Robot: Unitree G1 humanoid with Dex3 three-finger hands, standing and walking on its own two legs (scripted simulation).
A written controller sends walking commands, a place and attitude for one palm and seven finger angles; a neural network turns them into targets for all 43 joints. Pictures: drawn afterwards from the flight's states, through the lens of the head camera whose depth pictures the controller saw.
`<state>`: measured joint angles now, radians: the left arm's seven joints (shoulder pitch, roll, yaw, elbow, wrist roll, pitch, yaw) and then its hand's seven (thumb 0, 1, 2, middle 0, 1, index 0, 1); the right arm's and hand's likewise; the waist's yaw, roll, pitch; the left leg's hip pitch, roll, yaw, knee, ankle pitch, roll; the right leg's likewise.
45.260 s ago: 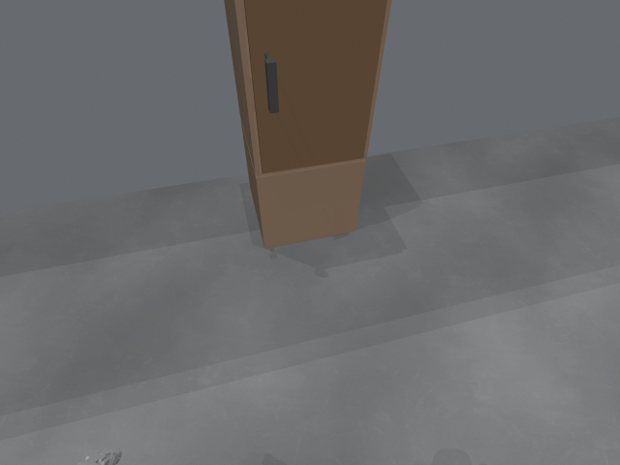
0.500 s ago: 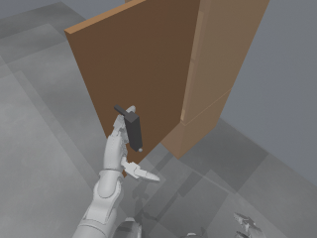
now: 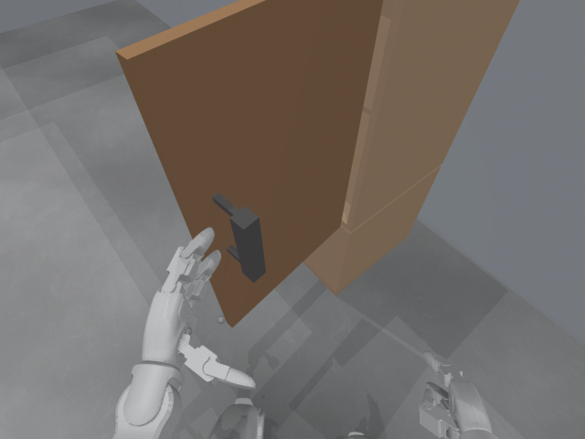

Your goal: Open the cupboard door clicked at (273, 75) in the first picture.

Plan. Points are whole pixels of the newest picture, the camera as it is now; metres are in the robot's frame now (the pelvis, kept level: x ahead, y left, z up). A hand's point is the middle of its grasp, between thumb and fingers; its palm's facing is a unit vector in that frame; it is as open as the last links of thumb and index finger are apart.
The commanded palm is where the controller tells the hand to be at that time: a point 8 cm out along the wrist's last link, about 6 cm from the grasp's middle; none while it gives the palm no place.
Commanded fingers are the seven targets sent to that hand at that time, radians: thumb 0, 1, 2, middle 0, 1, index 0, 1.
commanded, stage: slide the hand sideways off the handle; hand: left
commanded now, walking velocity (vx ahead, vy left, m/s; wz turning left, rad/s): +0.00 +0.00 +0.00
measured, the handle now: (238, 238) +0.37 +0.10 +0.06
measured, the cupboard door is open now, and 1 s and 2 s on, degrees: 97 97 97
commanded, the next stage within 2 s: draw the hand back to the body in 0.32 s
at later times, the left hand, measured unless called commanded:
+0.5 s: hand (198, 346) +0.22 +0.13 +0.05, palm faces -0.04 -1.00 -0.02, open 16.3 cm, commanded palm +0.20 +0.19 +0.07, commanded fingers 0.00 -0.50 0.30 -0.15 -0.30 -0.15 -0.30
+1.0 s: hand (123, 341) +0.20 +0.18 +0.13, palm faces +0.07 -0.98 -0.19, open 15.9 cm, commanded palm +0.17 +0.24 +0.15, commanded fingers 0.00 -0.15 0.45 -0.16 -0.30 -0.16 -0.30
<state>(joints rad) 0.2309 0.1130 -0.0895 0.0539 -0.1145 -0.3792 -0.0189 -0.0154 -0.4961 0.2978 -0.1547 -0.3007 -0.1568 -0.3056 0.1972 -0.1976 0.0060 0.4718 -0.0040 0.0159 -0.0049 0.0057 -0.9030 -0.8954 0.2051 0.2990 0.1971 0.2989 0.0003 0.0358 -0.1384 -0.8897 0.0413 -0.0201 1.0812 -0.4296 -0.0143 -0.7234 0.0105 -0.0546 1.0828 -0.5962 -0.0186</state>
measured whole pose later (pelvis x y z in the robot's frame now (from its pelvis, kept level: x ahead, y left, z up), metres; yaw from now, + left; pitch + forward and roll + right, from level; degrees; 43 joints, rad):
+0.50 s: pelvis +0.00 -0.01 -0.01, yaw +0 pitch +14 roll -1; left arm 0.39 0.17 0.00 -0.08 -0.20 -0.38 -0.13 -0.02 -0.50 0.30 -0.15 -0.30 -0.15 -0.30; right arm 0.24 -0.22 -0.01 0.47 0.01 -0.04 -0.05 0.01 -0.90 -0.90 0.20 0.30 0.20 0.30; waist 0.00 0.05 -0.15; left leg -0.94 0.05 -0.04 1.14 -0.44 -0.03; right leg -0.77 0.02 -0.07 1.14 -0.62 -0.04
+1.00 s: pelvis +0.01 -0.01 +0.03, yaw +1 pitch +7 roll -1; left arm 0.52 0.28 0.11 -0.30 -0.19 -0.19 -0.10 -0.01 -0.41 0.33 -0.15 -0.30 -0.15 -0.30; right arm 0.26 -0.23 0.02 0.46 0.04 -0.06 -0.10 0.01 -0.90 -0.90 0.20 0.30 0.20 0.30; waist 0.02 0.06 -0.13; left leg -0.65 0.04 -0.03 0.91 -0.38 -0.02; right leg -0.48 0.02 -0.07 0.89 -0.53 -0.02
